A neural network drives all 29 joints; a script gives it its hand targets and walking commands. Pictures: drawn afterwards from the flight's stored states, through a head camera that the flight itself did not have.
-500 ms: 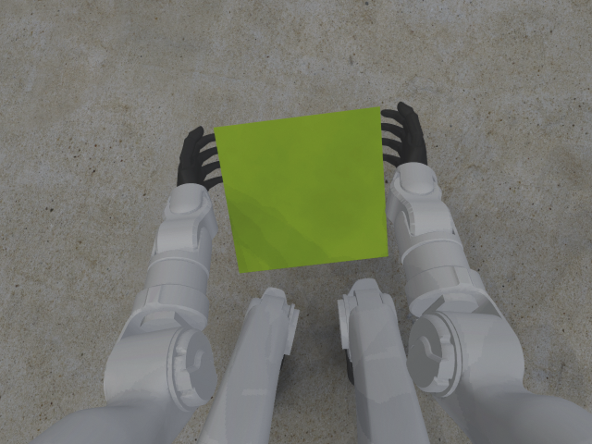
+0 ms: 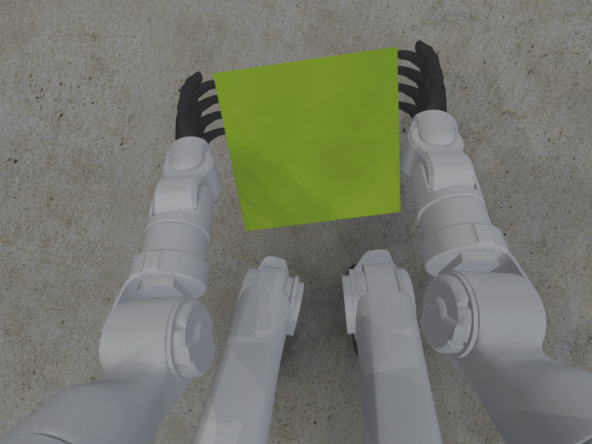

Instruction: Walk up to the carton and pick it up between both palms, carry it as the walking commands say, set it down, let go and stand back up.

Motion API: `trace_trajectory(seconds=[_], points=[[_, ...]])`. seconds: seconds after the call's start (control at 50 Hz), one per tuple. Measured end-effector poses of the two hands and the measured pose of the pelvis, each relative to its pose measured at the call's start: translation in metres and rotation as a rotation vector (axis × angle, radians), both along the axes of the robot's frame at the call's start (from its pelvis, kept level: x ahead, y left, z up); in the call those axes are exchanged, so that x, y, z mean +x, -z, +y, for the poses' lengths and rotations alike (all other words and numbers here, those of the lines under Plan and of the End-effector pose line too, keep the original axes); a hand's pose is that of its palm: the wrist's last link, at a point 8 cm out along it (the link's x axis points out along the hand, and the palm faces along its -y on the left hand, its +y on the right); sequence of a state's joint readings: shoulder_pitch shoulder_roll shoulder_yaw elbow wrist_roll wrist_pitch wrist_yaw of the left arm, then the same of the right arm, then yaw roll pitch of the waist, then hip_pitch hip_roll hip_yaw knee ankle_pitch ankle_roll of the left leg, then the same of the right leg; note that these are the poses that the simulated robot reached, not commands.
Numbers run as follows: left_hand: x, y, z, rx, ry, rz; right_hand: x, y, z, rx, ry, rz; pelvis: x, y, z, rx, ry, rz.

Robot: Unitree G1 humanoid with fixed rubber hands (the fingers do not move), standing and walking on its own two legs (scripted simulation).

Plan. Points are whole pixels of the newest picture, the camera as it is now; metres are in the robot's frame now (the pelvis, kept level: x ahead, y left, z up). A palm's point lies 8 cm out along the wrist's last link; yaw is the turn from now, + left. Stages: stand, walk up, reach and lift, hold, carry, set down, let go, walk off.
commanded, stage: set down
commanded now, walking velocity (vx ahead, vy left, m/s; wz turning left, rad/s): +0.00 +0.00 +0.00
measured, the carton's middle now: (309, 131) +0.50 -0.01 -0.23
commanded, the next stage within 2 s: none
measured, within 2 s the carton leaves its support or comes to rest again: neither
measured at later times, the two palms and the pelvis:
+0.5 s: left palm (201, 137) +0.49 +0.15 -0.19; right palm (401, 113) +0.51 -0.14 -0.19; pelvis -0.01 +0.00 -0.05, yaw +1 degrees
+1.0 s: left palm (201, 130) +0.50 +0.15 -0.20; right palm (400, 107) +0.52 -0.14 -0.20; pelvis -0.01 +0.00 -0.07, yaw +3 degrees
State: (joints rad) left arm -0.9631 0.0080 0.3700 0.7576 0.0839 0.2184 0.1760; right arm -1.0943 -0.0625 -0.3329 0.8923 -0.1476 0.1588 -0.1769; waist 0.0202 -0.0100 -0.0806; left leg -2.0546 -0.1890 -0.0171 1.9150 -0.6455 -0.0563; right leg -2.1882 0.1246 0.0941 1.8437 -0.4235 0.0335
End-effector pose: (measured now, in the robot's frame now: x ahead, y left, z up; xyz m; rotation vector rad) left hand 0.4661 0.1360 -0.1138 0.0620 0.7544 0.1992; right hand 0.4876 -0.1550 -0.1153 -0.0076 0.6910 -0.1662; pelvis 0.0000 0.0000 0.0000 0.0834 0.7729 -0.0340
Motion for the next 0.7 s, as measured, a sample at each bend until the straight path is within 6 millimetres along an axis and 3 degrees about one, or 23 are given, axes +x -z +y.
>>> trace_trajectory(seconds=[0.18,0.44,0.7], points=[[0.006,0.028,-0.002,0.001,0.013,0.007,0.005,0.034,-0.004,0.009,-0.006,0.015,-0.005,0.022,-0.003,0.008,0.001,-0.009],[0.019,0.07,0.01,-0.015,0.014,0.01,0.019,0.076,0.008,0.007,-0.041,0.034,-0.006,0.05,-0.001,0.005,-0.012,-0.013],[0.033,0.086,0.019,-0.032,0.012,-0.019,0.035,0.084,0.016,0.008,-0.065,0.02,-0.005,0.063,0.006,-0.026,-0.052,-0.025]])
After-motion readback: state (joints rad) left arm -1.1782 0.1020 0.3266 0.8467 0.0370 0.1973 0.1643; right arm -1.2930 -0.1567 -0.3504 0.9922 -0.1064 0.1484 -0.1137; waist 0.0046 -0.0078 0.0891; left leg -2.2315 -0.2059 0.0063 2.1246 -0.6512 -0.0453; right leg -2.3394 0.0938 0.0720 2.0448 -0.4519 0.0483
